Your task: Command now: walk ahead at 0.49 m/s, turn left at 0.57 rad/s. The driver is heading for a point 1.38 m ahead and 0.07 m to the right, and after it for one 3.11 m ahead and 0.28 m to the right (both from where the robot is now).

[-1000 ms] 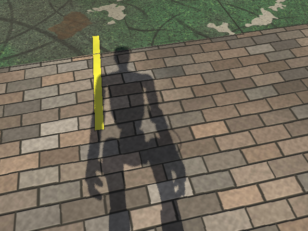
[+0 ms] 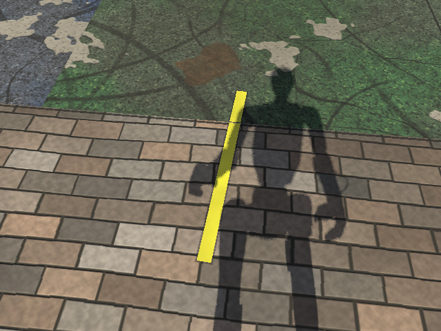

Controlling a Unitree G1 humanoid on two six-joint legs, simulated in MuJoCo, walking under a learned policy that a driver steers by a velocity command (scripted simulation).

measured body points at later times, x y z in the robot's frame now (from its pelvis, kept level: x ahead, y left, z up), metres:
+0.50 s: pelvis +0.27 -0.05 +0.01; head +0.29 -0.05 +0.46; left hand +0.24 +0.22 -0.11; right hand +0.47 -0.27 -0.10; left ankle +0.32 +0.13 -0.67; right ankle +0.27 -0.15 -0.74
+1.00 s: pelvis +0.51 +0.07 +0.00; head +0.52 +0.08 +0.45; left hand +0.60 +0.35 -0.11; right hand +0.59 -0.20 -0.11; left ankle +0.48 +0.15 -0.74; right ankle +0.61 -0.10 -0.65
